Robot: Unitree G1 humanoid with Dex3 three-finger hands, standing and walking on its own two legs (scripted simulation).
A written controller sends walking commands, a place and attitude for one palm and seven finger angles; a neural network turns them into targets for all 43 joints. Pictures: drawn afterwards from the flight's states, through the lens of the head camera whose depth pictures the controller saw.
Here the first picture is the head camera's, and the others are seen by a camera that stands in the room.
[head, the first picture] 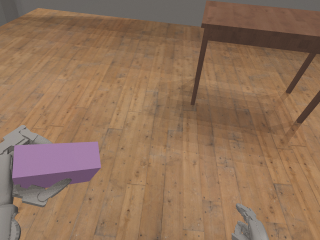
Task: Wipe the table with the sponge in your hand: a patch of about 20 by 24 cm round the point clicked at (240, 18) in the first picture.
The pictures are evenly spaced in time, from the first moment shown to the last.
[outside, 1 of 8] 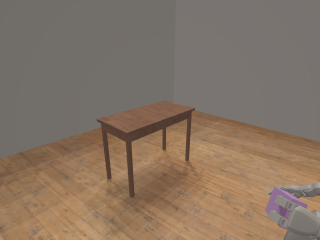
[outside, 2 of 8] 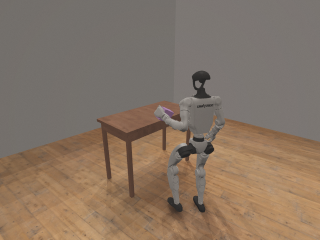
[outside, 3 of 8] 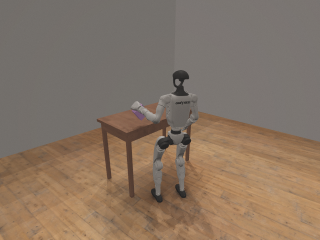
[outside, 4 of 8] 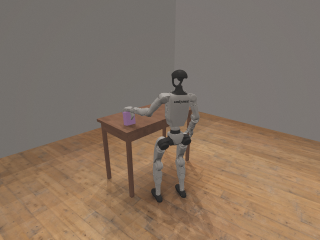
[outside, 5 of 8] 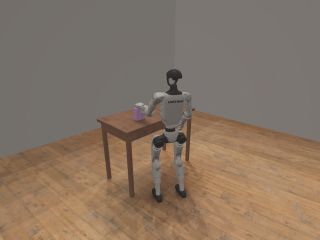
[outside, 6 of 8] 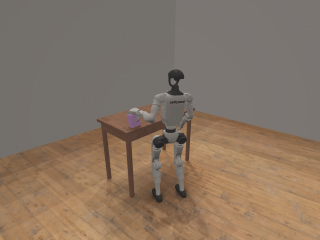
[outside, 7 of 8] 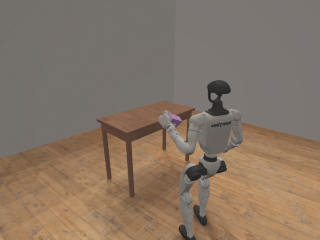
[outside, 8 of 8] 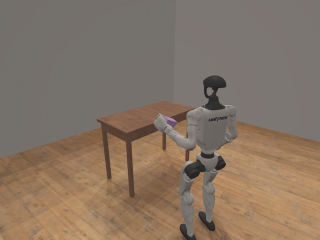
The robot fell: no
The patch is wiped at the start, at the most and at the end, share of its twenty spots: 0.00 0.95 0.95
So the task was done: no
